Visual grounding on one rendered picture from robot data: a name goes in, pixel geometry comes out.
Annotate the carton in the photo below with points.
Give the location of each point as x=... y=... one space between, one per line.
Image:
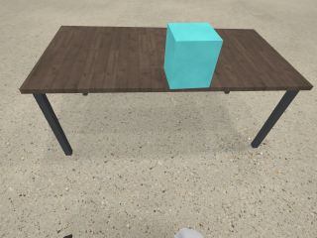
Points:
x=191 y=54

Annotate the table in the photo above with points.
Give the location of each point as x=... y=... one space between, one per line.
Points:
x=107 y=59

